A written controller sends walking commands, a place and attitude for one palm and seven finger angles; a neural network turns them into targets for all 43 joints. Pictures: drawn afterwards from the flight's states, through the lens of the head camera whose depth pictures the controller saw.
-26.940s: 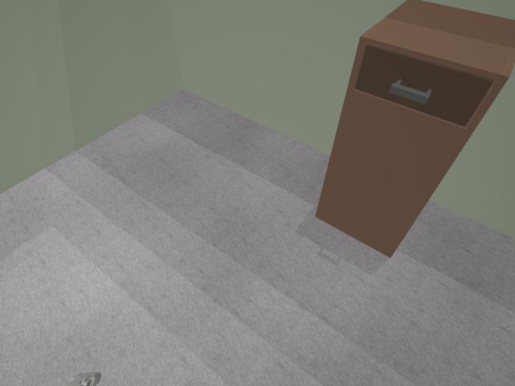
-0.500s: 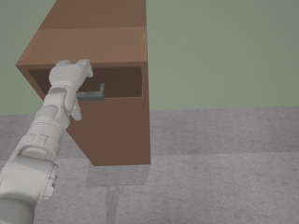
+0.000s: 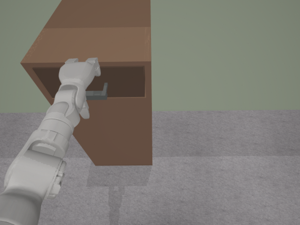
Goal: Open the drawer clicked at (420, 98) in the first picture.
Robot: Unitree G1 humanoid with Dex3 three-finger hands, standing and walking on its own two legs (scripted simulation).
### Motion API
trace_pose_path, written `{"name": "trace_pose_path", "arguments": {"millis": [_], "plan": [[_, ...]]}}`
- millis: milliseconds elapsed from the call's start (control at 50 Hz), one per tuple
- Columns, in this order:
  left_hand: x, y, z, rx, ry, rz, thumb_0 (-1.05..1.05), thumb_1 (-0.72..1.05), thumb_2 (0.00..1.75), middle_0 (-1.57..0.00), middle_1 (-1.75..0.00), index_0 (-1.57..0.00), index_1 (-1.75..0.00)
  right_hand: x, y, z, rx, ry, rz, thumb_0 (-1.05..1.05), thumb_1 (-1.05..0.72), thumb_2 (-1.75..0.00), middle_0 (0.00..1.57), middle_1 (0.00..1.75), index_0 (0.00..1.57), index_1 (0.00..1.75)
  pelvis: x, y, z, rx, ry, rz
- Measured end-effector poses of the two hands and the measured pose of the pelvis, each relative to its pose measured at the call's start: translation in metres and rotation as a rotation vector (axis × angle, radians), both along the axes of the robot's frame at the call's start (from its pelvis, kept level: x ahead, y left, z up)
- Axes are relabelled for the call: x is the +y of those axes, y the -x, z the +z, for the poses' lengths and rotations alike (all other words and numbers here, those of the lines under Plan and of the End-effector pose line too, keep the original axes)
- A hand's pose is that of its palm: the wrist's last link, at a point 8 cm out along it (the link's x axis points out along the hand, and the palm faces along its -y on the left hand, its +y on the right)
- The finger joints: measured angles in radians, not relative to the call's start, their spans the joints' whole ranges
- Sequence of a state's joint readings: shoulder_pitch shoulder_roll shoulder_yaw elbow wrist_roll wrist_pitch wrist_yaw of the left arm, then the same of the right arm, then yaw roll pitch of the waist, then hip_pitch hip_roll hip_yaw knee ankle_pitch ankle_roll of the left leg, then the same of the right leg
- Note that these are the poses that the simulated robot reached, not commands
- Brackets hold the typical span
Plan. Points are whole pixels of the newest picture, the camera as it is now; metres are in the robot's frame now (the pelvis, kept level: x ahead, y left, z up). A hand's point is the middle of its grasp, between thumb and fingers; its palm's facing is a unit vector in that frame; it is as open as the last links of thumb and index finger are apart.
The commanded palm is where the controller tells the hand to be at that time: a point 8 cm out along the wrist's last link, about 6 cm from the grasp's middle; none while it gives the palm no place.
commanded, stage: re-aim the fingers above the handle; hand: left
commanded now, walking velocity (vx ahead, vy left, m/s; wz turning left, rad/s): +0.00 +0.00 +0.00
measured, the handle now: (91, 90) +0.52 +0.19 +0.03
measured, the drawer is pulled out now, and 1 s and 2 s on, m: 0.00 0.00 0.00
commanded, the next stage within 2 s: lower the fingers behind the handle in 0.58 s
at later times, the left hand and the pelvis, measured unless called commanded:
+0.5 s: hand (87, 88) +0.48 +0.18 +0.09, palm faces -0.03 -0.03 -1.00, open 13.6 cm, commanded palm +0.47 +0.17 +0.15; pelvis +0.00 +0.00 +0.00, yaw +0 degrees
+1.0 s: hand (90, 88) +0.48 +0.17 +0.09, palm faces +0.00 -0.03 -1.00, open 13.6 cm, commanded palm +0.47 +0.17 +0.12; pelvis +0.00 -0.01 +0.00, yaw +0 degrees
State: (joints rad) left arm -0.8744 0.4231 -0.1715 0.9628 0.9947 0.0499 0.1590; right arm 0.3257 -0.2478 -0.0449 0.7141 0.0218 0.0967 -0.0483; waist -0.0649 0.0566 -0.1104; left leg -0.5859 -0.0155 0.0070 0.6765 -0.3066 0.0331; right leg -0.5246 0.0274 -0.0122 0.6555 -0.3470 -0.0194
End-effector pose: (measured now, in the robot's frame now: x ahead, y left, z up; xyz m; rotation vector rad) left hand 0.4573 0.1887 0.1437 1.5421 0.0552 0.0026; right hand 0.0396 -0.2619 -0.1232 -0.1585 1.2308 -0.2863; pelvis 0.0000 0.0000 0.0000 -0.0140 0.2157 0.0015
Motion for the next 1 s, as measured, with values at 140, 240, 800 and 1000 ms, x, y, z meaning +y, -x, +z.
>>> {"name": "trace_pose_path", "arguments": {"millis": [140,240,800,1000], "plan": [[0.000,0.000,0.000,-0.001,-0.001,-0.005,0.00,-0.49,0.30,-0.32,-1.20,-0.36,-1.22,-0.003,0.003,0.000,0.014,0.004,0.002,0.01,-0.91,-0.89,0.20,0.30,0.20,0.30,-0.002,0.000,0.000,0.004,0.000,0.003],[0.000,0.000,0.000,-0.004,-0.004,-0.002,0.00,-0.49,0.30,-0.32,-1.20,-0.36,-1.23,-0.005,0.004,-0.001,0.022,0.004,0.003,0.01,-0.91,-0.89,0.20,0.30,0.20,0.30,-0.003,-0.001,0.000,0.004,0.000,0.006],[-0.015,0.000,-0.001,-0.034,0.000,-0.018,0.00,-0.49,0.30,-0.35,-1.22,-0.37,-1.24,-0.001,0.003,-0.004,0.010,-0.021,-0.008,0.01,-0.91,-0.89,0.20,0.30,0.20,0.30,-0.004,0.000,0.000,0.005,-0.005,-0.004],[-0.017,0.001,-0.002,-0.036,-0.002,-0.001,0.00,-0.49,0.30,-0.33,-1.21,-0.35,-1.26,-0.009,0.006,-0.002,0.012,-0.010,-0.012,0.01,-0.91,-0.89,0.20,0.30,0.20,0.30,-0.007,0.003,-0.001,0.011,-0.005,-0.005]]}}
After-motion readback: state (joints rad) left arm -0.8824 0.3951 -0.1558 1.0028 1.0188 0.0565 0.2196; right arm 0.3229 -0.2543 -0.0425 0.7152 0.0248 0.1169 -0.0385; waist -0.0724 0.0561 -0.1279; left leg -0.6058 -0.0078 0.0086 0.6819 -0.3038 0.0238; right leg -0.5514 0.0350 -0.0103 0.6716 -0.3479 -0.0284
